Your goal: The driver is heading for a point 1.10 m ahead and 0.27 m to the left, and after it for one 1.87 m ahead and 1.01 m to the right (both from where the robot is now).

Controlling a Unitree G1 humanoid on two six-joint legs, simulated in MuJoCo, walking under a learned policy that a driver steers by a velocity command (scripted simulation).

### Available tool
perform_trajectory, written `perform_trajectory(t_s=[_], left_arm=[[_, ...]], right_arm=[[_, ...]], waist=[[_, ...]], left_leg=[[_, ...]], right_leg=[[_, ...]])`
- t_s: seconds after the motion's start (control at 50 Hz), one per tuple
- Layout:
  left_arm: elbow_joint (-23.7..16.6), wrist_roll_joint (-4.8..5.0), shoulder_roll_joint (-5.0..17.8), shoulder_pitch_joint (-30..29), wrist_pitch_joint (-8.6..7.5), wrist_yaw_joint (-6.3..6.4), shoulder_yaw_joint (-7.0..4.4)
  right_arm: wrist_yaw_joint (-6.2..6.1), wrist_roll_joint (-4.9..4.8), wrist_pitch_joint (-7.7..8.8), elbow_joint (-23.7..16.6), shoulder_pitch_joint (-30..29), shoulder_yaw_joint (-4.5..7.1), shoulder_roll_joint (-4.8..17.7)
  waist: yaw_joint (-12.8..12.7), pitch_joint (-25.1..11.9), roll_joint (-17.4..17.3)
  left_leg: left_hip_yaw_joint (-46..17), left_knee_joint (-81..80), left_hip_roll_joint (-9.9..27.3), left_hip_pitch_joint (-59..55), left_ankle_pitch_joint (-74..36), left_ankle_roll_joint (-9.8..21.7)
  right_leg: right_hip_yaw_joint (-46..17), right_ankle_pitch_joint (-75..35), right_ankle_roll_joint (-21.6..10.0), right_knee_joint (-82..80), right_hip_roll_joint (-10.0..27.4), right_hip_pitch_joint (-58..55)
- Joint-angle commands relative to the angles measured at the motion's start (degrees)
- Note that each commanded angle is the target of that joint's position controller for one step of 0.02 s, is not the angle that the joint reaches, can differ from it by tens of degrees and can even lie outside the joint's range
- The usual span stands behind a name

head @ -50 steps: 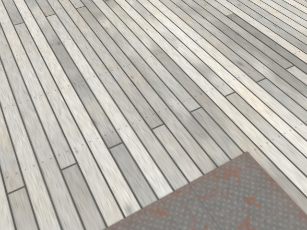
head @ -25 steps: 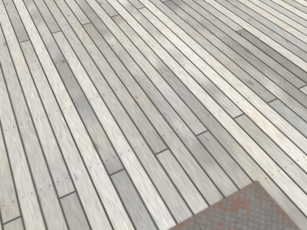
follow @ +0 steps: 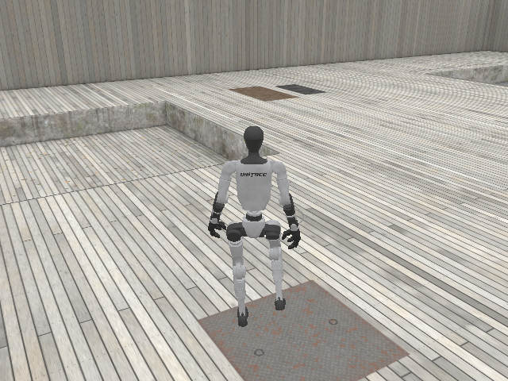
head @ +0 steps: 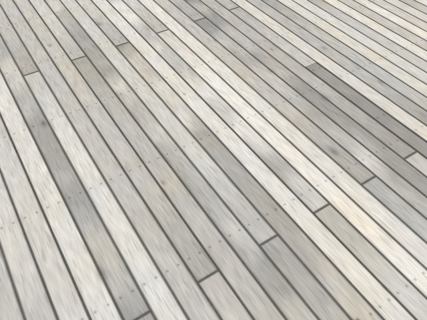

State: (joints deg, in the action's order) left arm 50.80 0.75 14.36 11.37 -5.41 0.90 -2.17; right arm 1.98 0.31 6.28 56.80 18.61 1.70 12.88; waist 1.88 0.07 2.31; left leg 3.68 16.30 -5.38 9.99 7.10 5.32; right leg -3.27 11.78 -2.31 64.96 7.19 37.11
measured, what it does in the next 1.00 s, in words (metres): walks ahead: right foot, then left foot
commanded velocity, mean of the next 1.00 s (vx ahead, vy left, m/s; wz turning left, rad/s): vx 0.50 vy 0.00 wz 0.06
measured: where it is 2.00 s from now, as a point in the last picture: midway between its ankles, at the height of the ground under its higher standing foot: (206, 234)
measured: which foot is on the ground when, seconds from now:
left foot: down 0.00-0.32, up 0.34-0.84, down 0.86-1.00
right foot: up 0.00-0.28, down 0.30-0.88, up 0.90-1.00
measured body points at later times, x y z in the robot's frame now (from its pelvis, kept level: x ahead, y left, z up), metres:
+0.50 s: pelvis +0.27 -0.08 +0.00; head +0.29 -0.10 +0.45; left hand +0.33 +0.18 -0.12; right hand +0.36 -0.35 -0.14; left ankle +0.27 +0.08 -0.66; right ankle +0.29 -0.16 -0.74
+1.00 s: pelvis +0.55 -0.01 -0.01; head +0.58 +0.00 +0.44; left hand +0.58 +0.26 -0.15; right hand +0.68 -0.26 -0.13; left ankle +0.61 +0.07 -0.74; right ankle +0.44 -0.17 -0.65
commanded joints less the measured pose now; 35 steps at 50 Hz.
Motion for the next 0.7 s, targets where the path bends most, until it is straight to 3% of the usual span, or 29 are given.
perform_trajectory(t_s=[0.02,0.12,0.18,0.22,0.26,0.28,0.3,0.32,0.34,0.36,0.38,0.4,0.42,0.44,0.46,0.5,0.58,0.7], left_arm=[[-2.4,-0.68,2.4,1.9,0.32,0.37,-0.67],[-5.2,-0.01,1.6,-8.9,-0.32,-0.54,-0.26],[-7.0,0.5,2.0,-13.5,-0.6,-1.58,-0.07],[-8.0,0.59,2.8,-14.5,-1.06,-2.35,-0.2],[-7.5,0.54,4.4,-10.9,-1.56,-2.73,-0.89],[-5.8,0.41,6.1,-4.9,-1.7,-2.63,-1.92],[-2.7,0.28,9.6,6.1,-1.84,-2.23,-3.54],[-1.1,-0.91,16.2,15.6,-1.64,-1.92,-5.13],[-0.2,-0.68,14.3,17.7,-1.3,-2.26,-4.61],[-1.0,-0.37,9.9,13.6,-1.46,-2.35,-3.19],[-2.3,-0.32,7.5,8.2,-1.36,-2.29,-2.39],[-3.0,-0.51,5.8,3.8,-1.29,-2.57,-1.77],[-3.2,-0.77,4.3,1.7,-1.43,-2.79,-1.32],[-2.8,-1.03,3.6,1.3,-1.45,-3.02,-1.13],[-2.0,-1.03,3.8,2.2,-1.61,-3.08,-1.22],[-0.6,-1.04,5.4,4.4,-1.81,-2.69,-1.67],[1.0,-0.86,6.4,7.9,-1.1,-1.39,-1.85],[3.8,-0.06,7.5,13.5,-0.39,-0.69,-2.05]], right_arm=[[-1.15,-0.1,0.93,-3.2,-2.2,1.23,7.6],[-1.99,-1.15,0.06,-1.9,3.4,1.57,9.5],[-2.01,-1.46,-0.65,-0.6,6.1,1.69,9.6],[-2.15,-1.48,-1.21,-0.2,6.5,1.95,10.0],[-2.26,-1.52,-1.83,-0.3,5.2,2.28,10.8],[-2.26,-1.36,-2.12,-0.7,3.9,2.11,10.6],[-2.23,-0.69,-2.22,-1.5,3.3,1.35,8.7],[-1.94,-0.02,-1.36,-3.2,7.3,-0.38,3.5],[-1.6,-1.03,0.17,-2.4,9.5,-1.11,1.5],[-1.37,-2.38,1.2,-3.2,5.2,0.53,8.2],[-1.39,-2.88,1.55,-4.6,0.6,0.89,9.5],[-1.73,-2.23,1.29,-4.9,-1.6,1.02,8.7],[-2.04,-1.46,0.56,-4.9,-1.9,1.46,8.2],[-2.07,-1.3,-0.3,-4.7,-0.8,1.43,6.8],[-2.13,-1.23,-0.97,-4.3,0.1,1.34,5.5],[-2.3,-1.02,-1.69,-5.0,-1.2,1.51,5.1],[-2.17,-0.57,-1.64,-8.0,-9.9,1.67,4.6],[-1.01,-1.23,-1.04,-11.1,-21.0,1.06,3.8]], waist=[[-2.7,3.0,-4.4],[1.3,3.3,-4.7],[2.8,4.5,-5.3],[2.4,4.6,-5.7],[-0.3,2.8,-6.7],[-3.7,-0.6,-6.6],[-8.0,-7.7,-4.8],[-8.7,-17.4,6.7],[-8.0,-22.4,15.0],[-7.8,-15.2,9.3],[-6.3,-9.5,5.6],[-4.5,-5.5,1.3],[-2.7,-3.4,1.4],[-1.5,-2.5,2.2],[-0.9,-2.1,2.2],[-0.4,-0.6,1.3],[-2.2,1.4,0.8],[-5.7,4.5,1.0]], left_leg=[[-12.5,-11.6,16.3,5.3,-3.7,9.9],[-9.3,-10.3,15.5,-0.7,-4.1,7.0],[-9.9,-7.9,17.6,-6.2,-3.1,6.7],[-10.7,-5.4,19.4,-9.7,-3.7,6.1],[-10.8,-0.9,20.0,-11.0,-10.8,5.0],[-8.9,6.2,17.9,-10.3,-20.3,3.8],[-5.8,19.6,14.3,-4.6,-23.0,2.0],[-1.2,42.9,7.0,16.0,-5.4,-2.0],[-6.7,55.5,1.7,29.7,24.1,-3.0],[-10.7,60.9,5.6,35.1,22.1,-1.7],[-9.2,60.0,8.8,35.3,16.6,-0.9],[-8.0,56.4,11.1,32.8,12.0,-1.2],[-8.0,52.5,12.9,29.7,9.0,-1.4],[-7.9,50.7,13.5,26.8,7.2,-1.8],[-7.3,49.6,13.5,25.5,6.2,-2.2],[-6.9,46.4,13.7,27.6,3.2,-3.0],[-6.4,33.6,13.5,32.5,-7.0,-4.2],[-4.1,18.5,10.9,30.7,-13.0,-3.8]], right_leg=[[-0.2,-8.7,1.6,-8.3,2.4,1.8],[2.4,-17.6,2.2,-26.6,-0.7,-0.4],[2.6,-14.9,1.7,-31.6,-1.6,0.1],[2.6,-10.7,0.3,-34.1,-2.1,-0.5],[3.9,-6.8,-1.4,-36.4,-3.8,-6.8],[5.5,-6.1,-2.7,-37.7,-5.7,-15.1],[3.3,-7.3,-5.1,-36.8,-3.9,-30.2],[-17.9,-5.2,-12.6,-37.6,10.8,-53.4],[-38.7,1.8,-17.6,-46.9,16.9,-61.1],[-33.7,3.9,-14.6,-47.9,15.0,-55.3],[-24.6,0.2,-12.3,-48.6,12.8,-47.2],[-18.2,-4.8,-11.2,-50.7,10.2,-39.0],[-13.7,-7.4,-10.2,-52.7,7.8,-33.8],[-11.1,-8.8,-9.8,-54.5,6.4,-30.5],[-9.2,-11.4,-10.2,-55.5,5.6,-28.8],[-6.3,-16.4,-10.9,-56.8,5.3,-28.2],[-2.8,-18.4,-10.1,-58.0,4.7,-30.7],[-0.5,-13.9,-8.8,-58.2,5.0,-35.7]])
Keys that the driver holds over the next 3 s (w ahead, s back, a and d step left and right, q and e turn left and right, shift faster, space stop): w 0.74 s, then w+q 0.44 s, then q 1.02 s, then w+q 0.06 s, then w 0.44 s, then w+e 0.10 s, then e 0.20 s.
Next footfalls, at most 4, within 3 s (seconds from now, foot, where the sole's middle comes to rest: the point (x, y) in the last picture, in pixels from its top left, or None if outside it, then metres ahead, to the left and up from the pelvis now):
0.30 right None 0.33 -0.17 -0.78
0.86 left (193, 281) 0.65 0.07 -0.78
1.38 right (228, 205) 0.95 -0.06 -0.78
1.82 left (171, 245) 0.78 0.15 -0.78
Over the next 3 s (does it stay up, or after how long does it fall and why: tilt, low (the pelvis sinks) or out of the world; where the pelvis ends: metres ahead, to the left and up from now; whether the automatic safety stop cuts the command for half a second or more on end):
stays up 0.90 0.27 0.00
